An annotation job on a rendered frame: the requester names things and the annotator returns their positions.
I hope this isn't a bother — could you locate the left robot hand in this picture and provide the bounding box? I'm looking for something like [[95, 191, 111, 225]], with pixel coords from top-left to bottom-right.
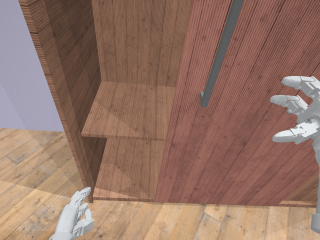
[[54, 187, 94, 240]]

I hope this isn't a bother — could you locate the right robot forearm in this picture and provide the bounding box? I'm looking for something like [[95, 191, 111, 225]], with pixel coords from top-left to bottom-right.
[[310, 136, 320, 234]]

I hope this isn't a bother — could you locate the handle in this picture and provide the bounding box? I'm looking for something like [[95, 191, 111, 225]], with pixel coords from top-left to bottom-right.
[[199, 0, 244, 108]]

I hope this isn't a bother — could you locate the wardrobe door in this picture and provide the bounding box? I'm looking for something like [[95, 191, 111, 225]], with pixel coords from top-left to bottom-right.
[[283, 172, 320, 202], [155, 0, 320, 206]]

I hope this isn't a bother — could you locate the right robot hand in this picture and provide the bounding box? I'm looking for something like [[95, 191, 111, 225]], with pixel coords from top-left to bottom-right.
[[270, 76, 320, 145]]

